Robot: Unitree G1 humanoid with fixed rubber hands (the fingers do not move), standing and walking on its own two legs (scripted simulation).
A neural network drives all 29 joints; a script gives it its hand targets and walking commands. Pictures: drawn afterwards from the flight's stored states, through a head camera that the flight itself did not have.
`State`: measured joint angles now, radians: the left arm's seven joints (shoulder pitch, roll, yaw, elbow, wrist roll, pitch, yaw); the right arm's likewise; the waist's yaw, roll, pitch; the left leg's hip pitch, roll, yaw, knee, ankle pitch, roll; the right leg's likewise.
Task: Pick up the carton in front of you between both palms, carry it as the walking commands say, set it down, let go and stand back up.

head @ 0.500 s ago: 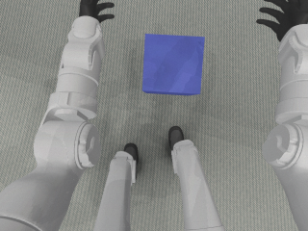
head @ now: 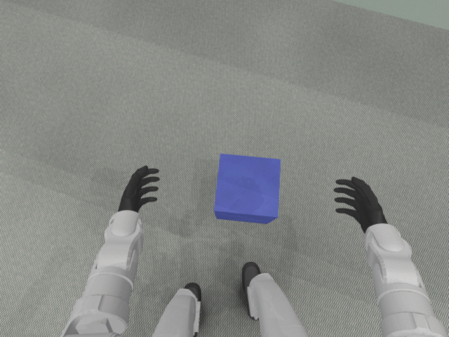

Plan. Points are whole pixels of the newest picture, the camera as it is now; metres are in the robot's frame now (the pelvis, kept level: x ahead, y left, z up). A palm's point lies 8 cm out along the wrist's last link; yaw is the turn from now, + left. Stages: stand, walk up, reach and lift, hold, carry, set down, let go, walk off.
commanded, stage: let go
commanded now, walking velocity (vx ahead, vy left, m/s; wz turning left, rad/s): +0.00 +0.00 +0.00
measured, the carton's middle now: (245, 191) +0.46 -0.09 -0.61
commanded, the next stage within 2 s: stand in 0.86 s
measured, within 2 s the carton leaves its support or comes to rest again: neither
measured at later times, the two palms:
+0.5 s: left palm (43, 287) +0.21 +0.27 -0.03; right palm (356, 276) +0.20 -0.19 -0.03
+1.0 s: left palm (35, 301) +0.19 +0.29 -0.04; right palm (387, 282) +0.19 -0.25 -0.04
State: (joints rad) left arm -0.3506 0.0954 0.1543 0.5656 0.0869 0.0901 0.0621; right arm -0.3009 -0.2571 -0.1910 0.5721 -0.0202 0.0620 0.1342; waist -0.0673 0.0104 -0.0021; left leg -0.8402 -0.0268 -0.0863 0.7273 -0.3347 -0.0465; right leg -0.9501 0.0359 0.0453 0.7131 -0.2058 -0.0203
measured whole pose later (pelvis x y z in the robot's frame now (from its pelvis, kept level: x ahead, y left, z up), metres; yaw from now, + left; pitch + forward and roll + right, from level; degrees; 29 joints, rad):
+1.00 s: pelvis +0.05 +0.03 +0.03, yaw +0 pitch +0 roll -1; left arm 0.19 0.27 0.04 0.66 0.05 0.04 0.01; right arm 0.23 -0.31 -0.05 0.55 -0.05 0.07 0.00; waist -0.01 0.04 0.01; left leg -0.16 -0.02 -0.08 0.54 -0.38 0.00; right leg -0.26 0.02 0.04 0.54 -0.27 0.01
